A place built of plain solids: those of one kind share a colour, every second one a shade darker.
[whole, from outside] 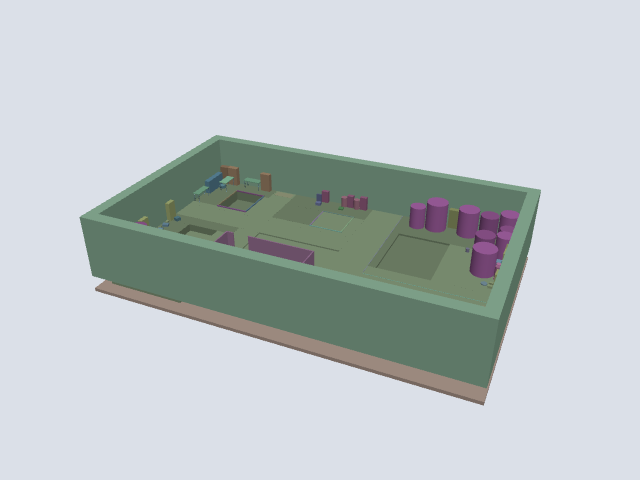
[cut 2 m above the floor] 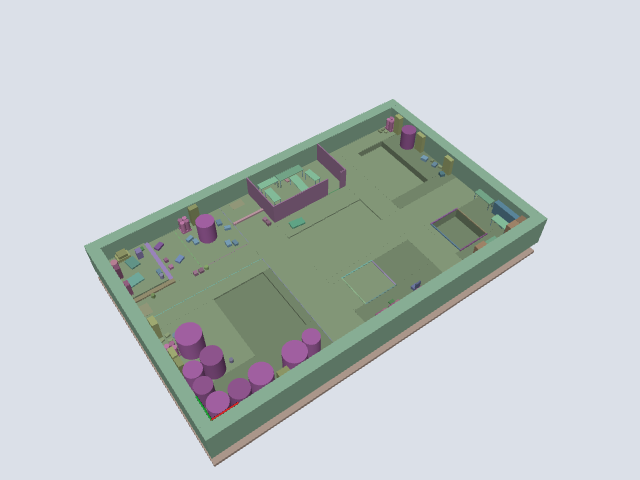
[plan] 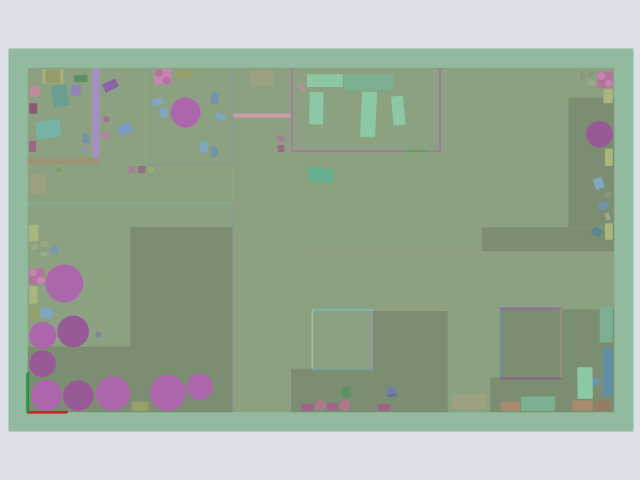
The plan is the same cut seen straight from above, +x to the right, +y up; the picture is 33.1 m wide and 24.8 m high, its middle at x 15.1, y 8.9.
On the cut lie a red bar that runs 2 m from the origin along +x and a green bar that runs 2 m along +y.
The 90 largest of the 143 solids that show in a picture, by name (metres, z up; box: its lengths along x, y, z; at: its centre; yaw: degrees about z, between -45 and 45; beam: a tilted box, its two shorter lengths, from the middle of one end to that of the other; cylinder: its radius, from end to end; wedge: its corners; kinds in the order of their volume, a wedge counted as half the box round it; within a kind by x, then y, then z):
{
 "floor_1": {"box": [3.34, 4.64, 1.3], "at": [1.67, 15.48, -0.35]},
 "floor_2": {"box": [5.3, 6.17, 2.1], "at": [2.65, 6.49, -1.05]},
 "floor_3": {"box": [2.4, 5.0, 1.0], "at": [4.9, 15.3, -0.5]},
 "floor_4": {"box": [10.6, 3.4, 2.1], "at": [5.3, 1.7, -1.05]},
 "floor_5": {"box": [10.6, 1.23, 2.1], "at": [5.3, 10.19, -1.05]},
 "floor_6": {"box": [10.6, 2.0, 1.0], "at": [5.3, 11.8, -0.5]},
 "floor_7": {"box": [4.58, 6.17, 1.94], "at": [7.59, 6.49, -1.13]},
 "floor_8": {"box": [4.5, 5.0, 1.0], "at": [8.35, 15.3, -0.5]},
 "floor_9": {"box": [0.72, 6.17, 2.1], "at": [10.24, 6.49, -1.05]},
 "floor_10": {"box": [3.0, 17.8, 1.0], "at": [12.1, 8.9, -0.5]},
 "floor_11": {"box": [1.15, 2.99, 2.1], "at": [14.18, 3.75, -1.05]},
 "floor_12": {"box": [2.99, 2.99, 2.1], "at": [16.25, 3.75, -1.05]},
 "floor_13": {"box": [7.75, 3.05, 0.88], "at": [17.48, 9.82, -0.56]},
 "floor_14": {"box": [7.75, 2.1, 1.0], "at": [17.48, 12.4, -0.5]},
 "floor_15": {"box": [7.75, 4.35, 1.0], "at": [17.48, 15.62, -0.5]},
 "floor_16": {"box": [8.1, 2.25, 2.1], "at": [17.65, 1.12, -1.05]},
 "floor_17": {"box": [8.1, 0.66, 2.1], "at": [17.65, 5.57, -1.05]},
 "floor_18": {"box": [3.96, 2.99, 2.1], "at": [19.72, 3.75, -1.05]},
 "floor_19": {"box": [16.7, 2.4, 1.0], "at": [21.95, 7.1, -0.5]},
 "floor_20": {"box": [2.1, 9.5, 1.0], "at": [22.4, 13.05, -0.5]},
 "floor_21": {"box": [2.2, 5.9, 1.0], "at": [22.8, 2.95, -0.5]},
 "floor_22": {"box": [0.6, 3.52, 2.1], "at": [24.2, 3.56, -1.05]},
 "floor_23": {"box": [1.5, 6.7, 2.1], "at": [24.2, 12.9, -1.05]},
 "floor_24": {"box": [2.99, 3.52, 1.2], "at": [26.0, 3.56, -1.5]},
 "floor_25": {"box": [2.99, 6.7, 1.44], "at": [26.45, 12.9, -1.38]},
 "floor_26": {"box": [6.85, 1.25, 2.1], "at": [26.88, 8.93, -1.05]},
 "floor_27": {"box": [6.85, 1.55, 2.1], "at": [26.88, 17.02, -1.05]},
 "floor_28": {"box": [6.4, 1.8, 2.1], "at": [27.1, 0.9, -1.05]},
 "floor_29": {"box": [6.4, 0.58, 2.1], "at": [27.1, 5.61, -1.05]},
 "floor_30": {"box": [2.81, 3.52, 2.1], "at": [28.89, 3.56, -1.05]},
 "floor_31": {"box": [2.36, 6.7, 2.1], "at": [29.12, 12.9, -1.05]},
 "wall_1": {"box": [1.0, 17.8, 5.5], "at": [-0.5, 8.9, 1.75]},
 "wall_2": {"box": [32.3, 1.0, 5.5], "at": [15.15, -0.5, 1.75]},
 "wall_3": {"box": [32.3, 1.0, 5.5], "at": [15.15, 18.3, 1.75]},
 "wall_4": {"box": [1.0, 17.8, 5.5], "at": [30.8, 8.9, 1.75]},
 "floor_base_1": {"box": [32.3, 19.8, 0.3], "at": [15.15, 8.9, -2.35]},
 "vat_1": {"cylinder": 0.69, "from": [0.77, 2.51, 0.0], "to": [0.77, 2.51, 2.02]},
 "vat_2": {"cylinder": 0.7, "from": [0.78, 3.97, 0.0], "to": [0.78, 3.97, 2.2]},
 "vat_3": {"cylinder": 0.8, "from": [0.97, 0.87, 0.0], "to": [0.97, 0.87, 2.62]},
 "vat_4": {"cylinder": 0.98, "from": [1.89, 6.66, 0.0], "to": [1.89, 6.66, 2.21]},
 "vat_5": {"cylinder": 0.82, "from": [2.34, 4.17, 0.0], "to": [2.34, 4.17, 2.03]},
 "vat_6": {"cylinder": 0.79, "from": [2.62, 0.86, 0.0], "to": [2.62, 0.86, 2.17]},
 "vat_7": {"cylinder": 0.9, "from": [4.4, 0.96, 0.0], "to": [4.4, 0.96, 2.43]},
 "vat_8": {"cylinder": 0.94, "from": [7.23, 1.0, 0.0], "to": [7.23, 1.0, 2.59]},
 "vat_9": {"cylinder": 0.78, "from": [8.15, 15.48, 0.0], "to": [8.15, 15.48, 2.02]},
 "vat_10": {"cylinder": 0.69, "from": [8.88, 1.32, 0.0], "to": [8.88, 1.32, 1.99]},
 "vat_11": {"cylinder": 0.69, "from": [29.54, 14.37, 0.0], "to": [29.54, 14.37, 1.92]},
 "control_cabinet_1": {"box": [0.43, 0.79, 1.9], "at": [0.28, 5.13, 0.95]},
 "control_cabinet_2": {"box": [0.43, 0.87, 1.93], "at": [0.28, 6.06, 0.96]},
 "control_cabinet_3": {"box": [0.48, 0.85, 1.88], "at": [0.31, 9.26, 0.94]},
 "control_cabinet_4": {"box": [0.88, 0.47, 1.79], "at": [5.8, 0.3, 0.9]},
 "control_cabinet_5": {"box": [0.77, 0.48, 1.96], "at": [8.1, 17.49, 0.98]},
 "control_cabinet_6": {"box": [0.49, 0.73, 2.04], "at": [29.98, 16.32, 1.02]},
 "control_cabinet_7": {"box": [0.41, 0.86, 1.77], "at": [30.02, 9.34, 0.89]},
 "control_cabinet_8": {"box": [0.41, 0.88, 1.89], "at": [30.02, 13.18, 0.94]},
 "part_1": {"box": [0.1, 4.25, 2.85], "at": [13.65, 15.68, 1.38]},
 "part_2": {"box": [5.75, 0.1, 2.85], "at": [16.48, 13.5, 1.38]},
 "part_3": {"box": [0.65, 0.1, 2.85], "at": [21.02, 13.5, 1.38]},
 "part_4": {"box": [0.1, 4.25, 2.85], "at": [21.3, 15.68, 1.38]},
 "tool_cabinet_1": {"box": [0.98, 0.47, 1.81], "at": [24.94, 0.3, 0.91]},
 "tool_cabinet_2": {"box": [1.01, 0.53, 1.85], "at": [28.66, 0.34, 0.93]},
 "tool_cabinet_3": {"box": [0.85, 0.53, 1.8], "at": [29.66, 0.34, 0.9]},
 "step_terE_tread_1": {"box": [0.36, 4.64, 1.15], "at": [3.52, 15.48, -0.42]},
 "bar_rack_1": {"box": [0.51, 2.49, 1.29], "at": [29.98, 2.06, 0.65]},
 "step_terS_tread_1": {"box": [3.7, 0.36, 1.15], "at": [1.85, 12.98, -0.42]},
 "crate_stack_1": {"box": [0.36, 0.56, 1.29], "at": [0.25, 13.74, 0.94]},
 "crate_stack_2": {"box": [0.42, 0.55, 1.25], "at": [0.28, 15.69, 0.93]},
 "crate_stack_3": {"box": [0.65, 0.39, 1.27], "at": [14.45, 0.27, 0.64]},
 "crate_stack_4": {"box": [0.58, 0.43, 1.19], "at": [15.75, 0.28, 0.59]},
 "crate_stack_5": {"box": [0.68, 0.37, 1.16], "at": [18.41, 0.26, 0.58]},
 "keg_stack_1": {"box": [0.8, 0.84, 0.19], "at": [0.47, 7.01, 0.05]},
 "keg_stack_2": {"cylinder": 0.2, "from": [6.78, 17.13, 0.14], "to": [6.78, 17.13, 1.17]},
 "keg_stack_3": {"cylinder": 0.2, "from": [6.78, 17.53, 0.14], "to": [6.78, 17.53, 1.17]},
 "keg_stack_4": {"box": [0.86, 0.8, 0.19], "at": [6.98, 17.33, 0.05]},
 "keg_stack_5": {"cylinder": 0.2, "from": [7.18, 17.13, 0.14], "to": [7.18, 17.13, 1.17]},
 "keg_stack_6": {"cylinder": 0.2, "from": [7.18, 17.53, 0.14], "to": [7.18, 17.53, 1.17]},
 "keg_stack_7": {"box": [0.79, 0.85, 0.19], "at": [29.84, 17.18, 0.05]},
 "barrel_1": {"cylinder": 0.29, "from": [0.36, 16.56, 0.3], "to": [0.36, 16.56, 1.17]},
 "barrel_2": {"cylinder": 0.28, "from": [15.12, 0.35, 0.0], "to": [15.12, 0.35, 0.94]},
 "barrel_3": {"cylinder": 0.28, "from": [16.39, 0.35, 0.0], "to": [16.39, 0.35, 0.95]},
 "sack_pile_1": {"box": [1.09, 0.76, 0.3], "at": [1.3, 17.35, 0.45]},
 "sack_pile_2": {"box": [0.76, 0.68, 0.3], "at": [1.3, 17.35, 0.75]},
 "pallet_1": {"box": [1.28, 0.91, 0.18], "at": [1.07, 14.62, 0.34], "yaw": 7.8},
 "pallet_2": {"box": [0.82, 1.1, 0.18], "at": [1.68, 16.35, 0.34], "yaw": 9.0},
 "workbench_top_1": {"box": [0.78, 2.35, 0.08], "at": [17.61, 15.39, 0.85], "yaw": -2.7},
 "workbench_top_2": {"box": [2.55, 0.84, 0.08], "at": [17.62, 17.05, 0.9]},
 "bin_1": {"box": [0.49, 0.53, 0.78], "at": [2.49, 16.64, 0.69], "yaw": -3.6},
 "inway_pallet_1": {"box": [1.28, 0.72, 0.21], "at": [15.13, 12.24, 0.06], "yaw": -6.3},
 "step_hump_1": {"box": [3.0, 0.22, 0.23], "at": [12.1, 15.33, 0.07]},
 "crate_1": {"box": [0.62, 0.54, 0.4], "at": [0.97, 5.13, 0.2], "yaw": -5.4}
}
